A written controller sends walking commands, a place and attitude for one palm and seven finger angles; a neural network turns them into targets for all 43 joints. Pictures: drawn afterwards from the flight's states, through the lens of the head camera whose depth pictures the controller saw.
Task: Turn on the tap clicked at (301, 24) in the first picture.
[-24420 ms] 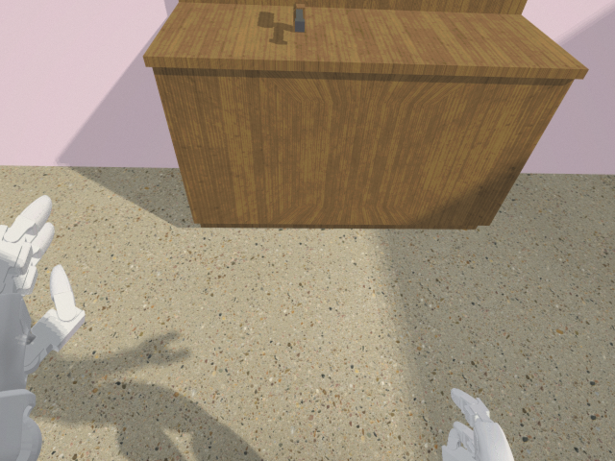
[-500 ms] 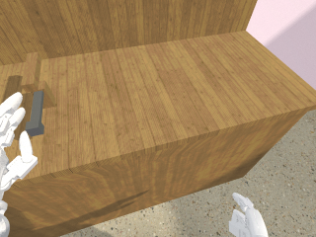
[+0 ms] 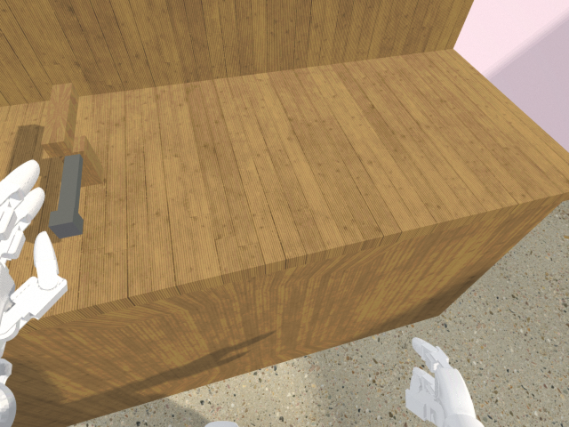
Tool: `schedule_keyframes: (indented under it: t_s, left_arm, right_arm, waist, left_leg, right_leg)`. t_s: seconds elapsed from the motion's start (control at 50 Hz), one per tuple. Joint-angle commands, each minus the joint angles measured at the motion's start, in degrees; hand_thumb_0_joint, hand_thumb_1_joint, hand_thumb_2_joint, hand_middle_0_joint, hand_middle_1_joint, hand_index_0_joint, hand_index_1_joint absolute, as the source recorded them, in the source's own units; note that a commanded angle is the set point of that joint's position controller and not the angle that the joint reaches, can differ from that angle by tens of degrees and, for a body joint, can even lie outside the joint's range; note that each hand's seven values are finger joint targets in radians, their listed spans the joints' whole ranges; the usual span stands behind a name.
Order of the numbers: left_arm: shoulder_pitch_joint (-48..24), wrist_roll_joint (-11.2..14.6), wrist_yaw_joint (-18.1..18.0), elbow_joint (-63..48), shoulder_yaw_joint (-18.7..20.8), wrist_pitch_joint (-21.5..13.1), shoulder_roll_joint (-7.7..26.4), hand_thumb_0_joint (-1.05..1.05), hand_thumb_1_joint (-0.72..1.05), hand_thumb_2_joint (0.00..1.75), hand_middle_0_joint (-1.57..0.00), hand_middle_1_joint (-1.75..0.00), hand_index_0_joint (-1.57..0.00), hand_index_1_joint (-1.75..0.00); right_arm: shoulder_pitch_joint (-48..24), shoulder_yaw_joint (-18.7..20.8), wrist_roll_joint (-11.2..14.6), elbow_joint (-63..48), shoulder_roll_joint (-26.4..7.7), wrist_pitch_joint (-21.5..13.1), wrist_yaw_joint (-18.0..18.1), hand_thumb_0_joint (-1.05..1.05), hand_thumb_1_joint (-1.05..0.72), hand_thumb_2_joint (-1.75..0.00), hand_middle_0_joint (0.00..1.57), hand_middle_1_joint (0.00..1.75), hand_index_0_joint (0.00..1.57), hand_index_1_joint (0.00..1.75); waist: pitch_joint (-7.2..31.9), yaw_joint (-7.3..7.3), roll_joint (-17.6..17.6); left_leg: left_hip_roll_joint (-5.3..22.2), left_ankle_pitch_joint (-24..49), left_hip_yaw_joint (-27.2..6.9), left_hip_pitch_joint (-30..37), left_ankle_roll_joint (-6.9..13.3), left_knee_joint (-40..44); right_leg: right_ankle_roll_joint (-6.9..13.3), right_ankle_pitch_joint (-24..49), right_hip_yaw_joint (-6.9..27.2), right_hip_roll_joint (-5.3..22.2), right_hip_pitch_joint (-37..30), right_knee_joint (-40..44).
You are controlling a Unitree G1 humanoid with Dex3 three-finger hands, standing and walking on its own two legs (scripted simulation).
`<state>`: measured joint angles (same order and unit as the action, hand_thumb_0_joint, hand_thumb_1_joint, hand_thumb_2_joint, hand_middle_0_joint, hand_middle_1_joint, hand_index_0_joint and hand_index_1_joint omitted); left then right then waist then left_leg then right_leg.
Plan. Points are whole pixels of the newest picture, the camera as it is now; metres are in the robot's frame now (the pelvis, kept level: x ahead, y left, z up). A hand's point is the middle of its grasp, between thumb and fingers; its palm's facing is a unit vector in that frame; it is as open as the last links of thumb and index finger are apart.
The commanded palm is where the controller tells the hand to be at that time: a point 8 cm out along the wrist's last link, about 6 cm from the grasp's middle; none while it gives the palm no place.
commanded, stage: shuffle to correct the standing spot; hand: left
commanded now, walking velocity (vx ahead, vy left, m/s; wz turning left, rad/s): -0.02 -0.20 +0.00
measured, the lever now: (66, 223) +0.34 +0.31 +0.09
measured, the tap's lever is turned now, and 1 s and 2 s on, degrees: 0 0 0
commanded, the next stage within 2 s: none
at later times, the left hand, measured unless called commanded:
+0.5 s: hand (61, 287) +0.21 +0.23 +0.17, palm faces +0.30 -0.86 -0.41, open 7.4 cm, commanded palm +0.16 +0.28 +0.18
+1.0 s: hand (55, 293) +0.21 +0.23 +0.17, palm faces +0.31 -0.87 -0.39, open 7.4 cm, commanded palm +0.15 +0.28 +0.18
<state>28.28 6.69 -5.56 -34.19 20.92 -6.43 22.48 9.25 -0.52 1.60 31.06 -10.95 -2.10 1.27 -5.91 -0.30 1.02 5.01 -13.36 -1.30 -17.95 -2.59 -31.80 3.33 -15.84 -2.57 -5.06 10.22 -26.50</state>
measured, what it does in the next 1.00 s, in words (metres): stands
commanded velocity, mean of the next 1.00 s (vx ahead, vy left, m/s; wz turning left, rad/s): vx -0.04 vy -0.20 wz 0.00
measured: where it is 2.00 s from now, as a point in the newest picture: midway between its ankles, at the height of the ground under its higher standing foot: outside the picture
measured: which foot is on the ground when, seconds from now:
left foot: down 0.00-1.00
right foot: down 0.00-1.00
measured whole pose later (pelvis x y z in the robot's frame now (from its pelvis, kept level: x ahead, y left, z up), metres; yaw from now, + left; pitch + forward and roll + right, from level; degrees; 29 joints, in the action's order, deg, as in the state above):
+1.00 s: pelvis -0.01 +0.00 +0.00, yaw +0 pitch -1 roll -2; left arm 29.5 7.1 -6.2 -34.2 21.0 -6.5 22.7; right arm 10.0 -0.4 1.6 31.6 -11.0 -2.2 1.2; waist -5.6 -0.5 1.4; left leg 5.2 -12.5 -1.4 -18.3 -2.6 -31.4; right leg 3.4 -15.0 -2.7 -5.2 10.6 -26.1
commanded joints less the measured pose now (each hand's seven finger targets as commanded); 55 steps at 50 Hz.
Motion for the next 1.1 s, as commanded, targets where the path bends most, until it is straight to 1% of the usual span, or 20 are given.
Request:
schedule_keyframes:
  t_s: [0.0, 0.04, 0.16, 0.18, 0.2, 0.3, 0.36, 0.38, 0.44, 0.5, 0.54, 0.64, 0.66, 0.68, 0.7, 0.8, 0.96, 0.98, 1.06, 1.08]
  left_arm:
    - [-0.80, -0.05, -0.93, -12.07, 7.21, -3.73, 9.34, 0.00, 0.90, 0.90, -0.20, -0.30, -0.20, -0.30]
    - [-0.92, -0.01, -0.85, -11.67, 6.95, -3.66, 9.05, 0.00, 0.90, 0.90, -0.20, -0.30, -0.20, -0.30]
    - [-0.68, 0.00, -1.17, -11.31, 7.32, -3.36, 9.60, 0.00, 0.90, 0.90, -0.20, -0.30, -0.20, -0.30]
    - [-0.82, 0.13, -1.00, -11.00, 6.08, -3.55, 8.23, 0.00, 0.90, 0.90, -0.20, -0.30, -0.20, -0.30]
    - [-1.14, 0.06, -1.04, -11.45, 7.28, -3.60, 9.52, 0.00, 0.90, 0.90, -0.20, -0.30, -0.20, -0.30]
    - [-0.22, -0.01, -1.01, -12.54, 7.33, -3.83, 9.62, 0.00, 0.90, 0.90, -0.20, -0.30, -0.20, -0.30]
    - [-0.01, 0.12, -1.15, -12.50, 7.30, -3.76, 9.60, 0.00, 0.90, 0.90, -0.20, -0.30, -0.20, -0.30]
    - [0.32, 0.12, -1.07, -11.87, 6.66, -3.95, 8.83, 0.00, 0.90, 0.90, -0.20, -0.30, -0.20, -0.30]
    - [0.16, 0.19, -0.90, -10.70, 7.26, -3.72, 9.37, 0.00, 0.90, 0.90, -0.20, -0.30, -0.20, -0.30]
    - [-0.03, 0.30, -1.05, -10.86, 7.36, -3.74, 9.57, 0.00, 0.90, 0.90, -0.20, -0.30, -0.20, -0.30]
    - [-0.38, 0.31, -1.04, -10.53, 7.26, -3.67, 9.54, 0.00, 0.90, 0.90, -0.20, -0.30, -0.20, -0.30]
    - [-1.48, 0.41, -1.21, -10.85, 6.72, -3.74, 9.24, 0.00, 0.90, 0.90, -0.20, -0.30, -0.20, -0.30]
    - [-1.57, 0.42, -1.51, -11.41, 7.19, -3.67, 9.85, 0.00, 0.90, 0.90, -0.20, -0.30, -0.20, -0.30]
    - [-0.99, 0.48, -1.45, -10.70, 6.26, -3.86, 8.61, 0.00, 0.90, 0.90, -0.20, -0.30, -0.20, -0.30]
    - [-0.89, 0.35, -1.50, -10.93, 7.29, -3.81, 9.61, 0.00, 0.90, 0.90, -0.20, -0.30, -0.20, -0.30]
    - [-0.85, 0.37, -1.60, -10.94, 7.04, -3.81, 9.38, 0.00, 0.90, 0.90, -0.20, -0.30, -0.20, -0.30]
    - [-0.29, 0.31, -1.65, -12.37, 7.12, -3.64, 9.48, 0.00, 0.90, 0.90, -0.20, -0.30, -0.20, -0.30]
    - [-0.41, 0.30, -1.52, -12.09, 6.21, -3.79, 8.51, 0.00, 0.90, 0.90, -0.20, -0.30, -0.20, -0.30]
    - [0.35, 0.19, -1.59, -12.27, 7.58, -3.58, 9.97, 0.00, 0.90, 0.90, -0.20, -0.30, -0.20, -0.30]
    - [0.68, 0.27, -1.44, -11.45, 6.39, -3.58, 8.52, 0.00, 0.90, 0.90, -0.20, -0.30, -0.20, -0.30]
  right_arm:
    - [-4.02, 3.08, 0.30, -9.32, -7.12, -2.72, 0.33, 0.00, -0.90, -0.90, 0.20, 0.30, 0.20, 0.30]
    - [-3.77, 3.02, 0.34, -9.34, -6.99, -2.65, 0.28, 0.00, -0.90, -0.90, 0.20, 0.30, 0.20, 0.30]
    - [-4.45, 2.82, 0.51, -9.12, -6.81, -2.69, 0.40, 0.00, -0.90, -0.90, 0.20, 0.30, 0.20, 0.30]
    - [-3.58, 2.71, 0.24, -8.74, -7.00, -2.53, 0.33, 0.00, -0.90, -0.90, 0.20, 0.30, 0.20, 0.30]
    - [-3.84, 3.11, 0.30, -9.08, -7.22, -2.65, 0.36, 0.00, -0.90, -0.90, 0.20, 0.30, 0.20, 0.30]
    - [-3.83, 3.15, 0.34, -9.32, -7.21, -2.68, 0.30, 0.00, -0.90, -0.90, 0.20, 0.30, 0.20, 0.30]
    - [-4.36, 2.81, 0.61, -9.29, -6.91, -2.66, 0.31, 0.00, -0.90, -0.90, 0.20, 0.30, 0.20, 0.30]
    - [-3.61, 2.79, 0.26, -8.89, -7.13, -2.53, 0.28, 0.00, -0.90, -0.90, 0.20, 0.30, 0.20, 0.30]
    - [-3.68, 3.08, 0.37, -9.25, -7.01, -2.57, 0.33, 0.00, -0.90, -0.90, 0.20, 0.30, 0.20, 0.30]
    - [-3.76, 3.17, 0.36, -9.09, -7.11, -2.71, 0.42, 0.00, -0.90, -0.90, 0.20, 0.30, 0.20, 0.30]
    - [-3.73, 3.07, 0.37, -9.09, -6.92, -2.71, 0.36, 0.00, -0.90, -0.90, 0.20, 0.30, 0.20, 0.30]
    - [-4.04, 2.98, 0.45, -9.13, -6.87, -2.91, 0.36, 0.00, -0.90, -0.90, 0.20, 0.30, 0.20, 0.30]
    - [-4.85, 2.71, 0.57, -8.99, -6.69, -2.97, 0.42, 0.00, -0.90, -0.90, 0.20, 0.30, 0.20, 0.30]
    - [-3.89, 2.59, 0.28, -8.62, -6.79, -2.86, 0.36, 0.00, -0.90, -0.90, 0.20, 0.30, 0.20, 0.30]
    - [-4.03, 2.94, 0.30, -8.94, -6.92, -2.94, 0.38, 0.00, -0.90, -0.90, 0.20, 0.30, 0.20, 0.30]
    - [-4.16, 2.80, 0.33, -9.04, -6.84, -3.03, 0.28, 0.00, -0.90, -0.90, 0.20, 0.30, 0.20, 0.30]
    - [-4.51, 2.81, 0.38, -9.00, -6.75, -3.05, 0.29, 0.00, -0.90, -0.90, 0.20, 0.30, 0.20, 0.30]
    - [-3.64, 2.75, 0.07, -8.58, -7.02, -2.92, 0.26, 0.00, -0.90, -0.90, 0.20, 0.30, 0.20, 0.30]
    - [-4.60, 2.81, 0.37, -9.13, -6.80, -2.94, 0.30, 0.00, -0.90, -0.90, 0.20, 0.30, 0.20, 0.30]
    - [-3.66, 2.67, 0.07, -8.74, -6.84, -2.73, 0.24, 0.00, -0.90, -0.90, 0.20, 0.30, 0.20, 0.30]
  waist:
    - [11.79, 0.04, 4.84]
    - [11.24, 0.02, 3.28]
    - [11.55, -0.20, 2.20]
    - [11.62, -0.25, 2.35]
    - [11.79, -0.05, 3.07]
    - [12.35, 0.12, 4.80]
    - [12.09, -0.07, 3.73]
    - [12.10, -0.04, 4.46]
    - [11.09, 0.01, 2.27]
    - [11.18, -0.09, 2.84]
    - [10.54, -0.09, 1.35]
    - [9.73, -0.14, 0.97]
    - [9.79, -0.31, 2.20]
    - [9.72, -0.28, 2.38]
    - [9.87, -0.09, 2.47]
    - [9.22, -0.08, 3.02]
    - [11.46, -0.20, 3.93]
    - [11.71, -0.17, 3.68]
    - [11.52, -0.10, 4.39]
    - [11.54, -0.12, 3.62]
  left_leg:
    - [4.65, 8.47, -3.10, 7.40, 4.82, 4.01]
    - [4.36, 6.96, -2.92, 6.76, 4.57, 3.71]
    - [3.96, 7.78, -2.45, 7.46, 4.49, 3.06]
    - [3.88, 7.74, -2.48, 7.31, 4.57, 3.17]
    - [4.27, 8.47, -2.66, 7.29, 4.59, 3.26]
    - [4.92, 11.39, -3.41, 8.11, 4.83, 3.97]
    - [4.54, 10.94, -3.36, 7.84, 4.53, 4.08]
    - [4.48, 10.35, -3.08, 7.60, 4.69, 4.05]
    - [4.18, 7.61, -2.60, 6.58, 4.34, 3.46]
    - [4.00, 6.24, -2.30, 6.86, 4.33, 3.50]
    - [3.58, 4.98, -2.08, 6.14, 4.19, 2.81]
    - [3.32, 3.22, -2.29, 5.87, 4.16, 2.97]
    - [3.39, 3.12, -2.39, 6.43, 4.23, 3.56]
    - [3.40, 2.53, -2.65, 5.83, 4.39, 3.86]
    - [3.70, 3.26, -2.74, 5.72, 4.42, 3.97]
    - [3.78, 0.84, -3.35, 4.86, 4.43, 4.95]
    - [4.29, 6.28, -3.48, 6.71, 4.55, 4.34]
    - [4.41, 6.64, -3.57, 6.62, 4.63, 4.51]
    - [4.69, 7.74, -3.73, 7.05, 4.69, 4.69]
    - [4.60, 7.29, -3.67, 6.54, 4.70, 4.70]
  right_leg:
    - [-2.33, 14.42, 4.07, 7.26, -0.02, 4.09]
    - [-2.13, 13.89, 4.29, 7.43, 0.16, 4.40]
    - [-1.83, 14.91, 5.17, 8.13, 0.44, 4.46]
    - [-1.88, 14.95, 4.33, 7.65, 0.37, 4.31]
    - [-1.97, 15.35, 4.62, 7.83, 0.21, 4.12]
    - [-2.35, 15.97, 4.00, 7.43, -0.30, 3.60]
    - [-2.11, 15.50, 4.27, 7.78, -0.53, 3.97]
    - [-2.24, 15.34, 3.93, 7.36, -0.46, 4.25]
    - [-2.07, 14.60, 4.96, 8.15, 0.10, 5.03]
    - [-2.02, 14.20, 5.26, 8.41, 0.67, 5.08]
    - [-1.75, 13.78, 5.99, 8.81, 1.03, 5.60]
    - [-1.59, 12.31, 6.23, 9.03, 1.88, 5.80]
    - [-1.59, 11.80, 6.38, 9.16, 2.03, 5.86]
    - [-1.76, 11.24, 5.52, 8.48, 1.74, 5.90]
    - [-1.91, 11.83, 5.73, 8.54, 1.38, 5.69]
    - [-1.97, 9.66, 5.51, 8.10, 1.58, 5.89]
    - [-2.11, 12.89, 5.12, 8.07, 0.32, 4.81]
    - [-2.24, 13.03, 4.26, 7.47, 0.05, 4.65]
    - [-2.35, 13.24, 4.70, 7.74, 0.38, 4.72]
    - [-2.40, 13.05, 4.07, 7.28, 0.01, 4.80]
